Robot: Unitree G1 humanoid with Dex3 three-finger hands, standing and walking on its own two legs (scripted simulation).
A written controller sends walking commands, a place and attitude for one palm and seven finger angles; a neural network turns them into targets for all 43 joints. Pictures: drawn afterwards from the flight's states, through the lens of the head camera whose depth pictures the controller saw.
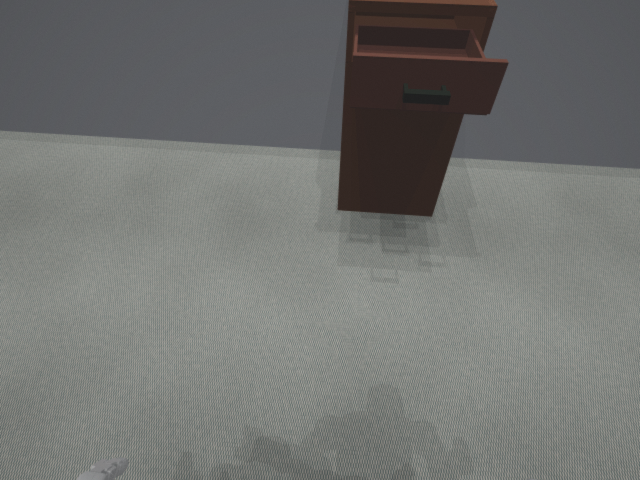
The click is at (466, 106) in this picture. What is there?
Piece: drawer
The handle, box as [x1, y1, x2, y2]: [402, 83, 450, 104]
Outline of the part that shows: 403,85 403,102 448,104 450,94 449,91 446,90 445,85 442,85 440,90 408,89 407,83 404,83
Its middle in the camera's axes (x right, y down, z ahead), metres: +0.27 -0.37 +0.99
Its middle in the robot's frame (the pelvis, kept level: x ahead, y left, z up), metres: +1.01 -0.21 -0.01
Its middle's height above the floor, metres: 0.76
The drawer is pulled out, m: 0.30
